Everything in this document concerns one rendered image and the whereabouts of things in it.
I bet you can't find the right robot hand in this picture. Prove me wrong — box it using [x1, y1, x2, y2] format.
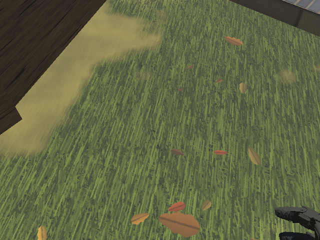
[275, 206, 320, 240]

